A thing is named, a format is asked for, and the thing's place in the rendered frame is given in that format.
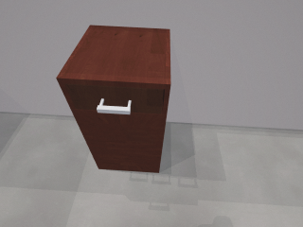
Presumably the handle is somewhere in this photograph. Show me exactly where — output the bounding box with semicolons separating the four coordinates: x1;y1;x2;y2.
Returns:
97;98;132;114

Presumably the cabinet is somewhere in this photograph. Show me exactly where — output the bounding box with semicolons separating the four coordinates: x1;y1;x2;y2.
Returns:
56;25;171;173

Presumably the drawer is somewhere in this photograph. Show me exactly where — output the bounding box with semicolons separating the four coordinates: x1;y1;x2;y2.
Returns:
65;83;164;114

